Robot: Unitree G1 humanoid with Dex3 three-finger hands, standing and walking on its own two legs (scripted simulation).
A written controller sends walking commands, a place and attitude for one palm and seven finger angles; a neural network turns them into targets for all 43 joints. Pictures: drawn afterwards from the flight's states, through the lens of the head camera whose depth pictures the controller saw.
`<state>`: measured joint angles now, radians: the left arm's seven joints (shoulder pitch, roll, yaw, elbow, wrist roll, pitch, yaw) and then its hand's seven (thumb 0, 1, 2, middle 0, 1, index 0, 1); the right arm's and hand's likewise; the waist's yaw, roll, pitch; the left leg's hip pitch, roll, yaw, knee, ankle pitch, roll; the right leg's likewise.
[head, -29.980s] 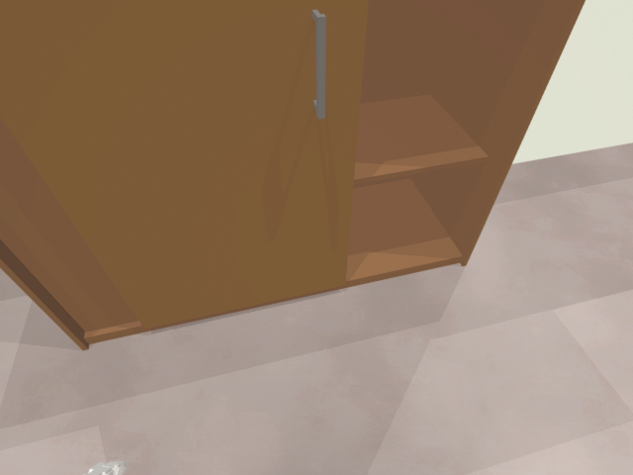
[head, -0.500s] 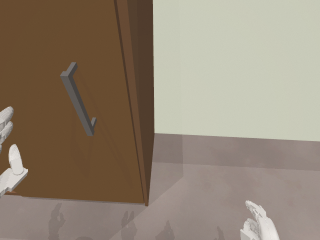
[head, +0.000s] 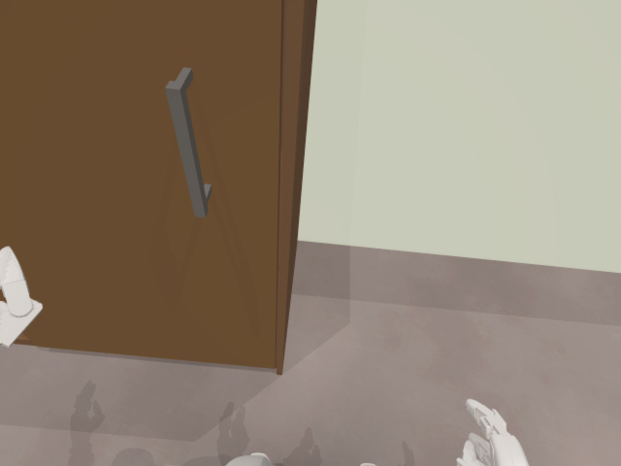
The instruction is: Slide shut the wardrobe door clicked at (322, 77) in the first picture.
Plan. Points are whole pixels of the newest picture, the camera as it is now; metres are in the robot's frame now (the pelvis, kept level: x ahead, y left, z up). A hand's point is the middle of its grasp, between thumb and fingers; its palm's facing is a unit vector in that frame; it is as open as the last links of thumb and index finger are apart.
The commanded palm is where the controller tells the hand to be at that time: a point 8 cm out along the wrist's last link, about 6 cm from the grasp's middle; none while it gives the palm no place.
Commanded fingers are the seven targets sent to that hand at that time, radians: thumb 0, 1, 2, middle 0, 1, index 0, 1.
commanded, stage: step back with the hand held close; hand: left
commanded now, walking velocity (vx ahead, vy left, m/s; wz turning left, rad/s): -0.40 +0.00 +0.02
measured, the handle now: (194, 150) +0.46 +0.20 +0.15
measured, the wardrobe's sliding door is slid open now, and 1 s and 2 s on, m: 0.00 0.00 0.00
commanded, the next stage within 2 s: stop stepping back and stand still in 0.36 s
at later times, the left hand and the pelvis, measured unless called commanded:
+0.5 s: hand out of the picture +0.10 +0.23 +0.20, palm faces +0.36 -0.80 -0.48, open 7.4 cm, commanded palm +0.06 +0.27 +0.19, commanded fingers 0.00 0.90 0.90 -0.20 -0.30 -0.20 -0.30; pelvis -0.10 -0.02 +0.01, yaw -3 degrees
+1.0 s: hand out of the picture +0.03 +0.28 +0.18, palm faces +0.51 -0.79 -0.33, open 7.4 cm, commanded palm -0.04 +0.30 +0.19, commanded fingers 0.00 0.90 0.90 -0.20 -0.30 -0.20 -0.30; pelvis -0.18 +0.00 +0.00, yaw -1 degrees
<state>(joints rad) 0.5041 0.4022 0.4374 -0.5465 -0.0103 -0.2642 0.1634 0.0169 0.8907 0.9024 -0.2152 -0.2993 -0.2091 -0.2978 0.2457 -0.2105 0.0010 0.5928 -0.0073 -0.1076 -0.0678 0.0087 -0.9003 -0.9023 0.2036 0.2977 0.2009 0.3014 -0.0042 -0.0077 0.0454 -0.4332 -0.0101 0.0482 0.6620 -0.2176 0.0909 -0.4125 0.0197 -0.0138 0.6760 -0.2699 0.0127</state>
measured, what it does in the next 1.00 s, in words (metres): walks backwards: right foot, then left foot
